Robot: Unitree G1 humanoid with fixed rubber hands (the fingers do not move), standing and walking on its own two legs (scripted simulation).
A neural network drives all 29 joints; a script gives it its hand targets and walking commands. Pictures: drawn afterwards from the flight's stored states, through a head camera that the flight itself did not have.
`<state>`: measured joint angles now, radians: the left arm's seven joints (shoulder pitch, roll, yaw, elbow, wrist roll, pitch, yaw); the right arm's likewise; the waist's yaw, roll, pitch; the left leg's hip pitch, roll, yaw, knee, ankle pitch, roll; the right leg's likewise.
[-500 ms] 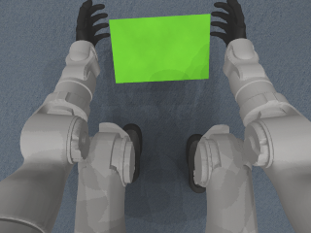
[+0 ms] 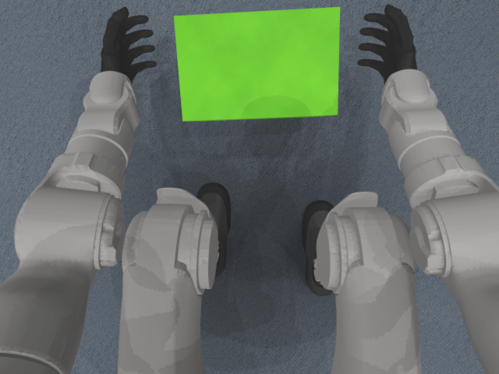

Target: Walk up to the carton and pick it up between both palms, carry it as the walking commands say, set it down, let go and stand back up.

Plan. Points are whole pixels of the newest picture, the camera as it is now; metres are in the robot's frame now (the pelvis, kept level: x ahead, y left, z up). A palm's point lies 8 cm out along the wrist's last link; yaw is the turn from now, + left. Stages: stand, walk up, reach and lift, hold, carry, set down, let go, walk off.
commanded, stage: set down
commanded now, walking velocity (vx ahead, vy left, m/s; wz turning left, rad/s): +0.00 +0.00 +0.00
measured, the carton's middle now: (258, 74) +0.48 +0.04 -0.29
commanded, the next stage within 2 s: let go in 1.82 s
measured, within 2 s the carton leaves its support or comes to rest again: neither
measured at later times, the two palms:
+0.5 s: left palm (102, 62) +0.48 +0.24 -0.18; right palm (416, 58) +0.50 -0.17 -0.19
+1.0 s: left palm (13, 29) +0.48 +0.24 -0.03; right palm out of the picture +0.50 -0.18 -0.03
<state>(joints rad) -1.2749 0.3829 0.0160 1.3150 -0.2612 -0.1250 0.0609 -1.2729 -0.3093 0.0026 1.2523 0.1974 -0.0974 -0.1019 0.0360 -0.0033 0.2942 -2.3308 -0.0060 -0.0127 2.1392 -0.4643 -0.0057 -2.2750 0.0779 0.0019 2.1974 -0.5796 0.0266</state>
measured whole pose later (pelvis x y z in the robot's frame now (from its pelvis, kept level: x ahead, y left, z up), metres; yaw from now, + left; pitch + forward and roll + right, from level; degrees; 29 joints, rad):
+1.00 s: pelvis +0.02 +0.00 +0.10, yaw +0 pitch +45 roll -1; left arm -0.91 0.33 0.24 0.79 -0.09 0.06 -0.02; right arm -0.95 -0.27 -0.16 0.77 0.12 0.09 -0.06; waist 0.02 -0.01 -0.02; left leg -2.13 0.00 -0.01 1.82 -0.47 -0.01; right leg -2.08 0.07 0.01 1.86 -0.57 0.02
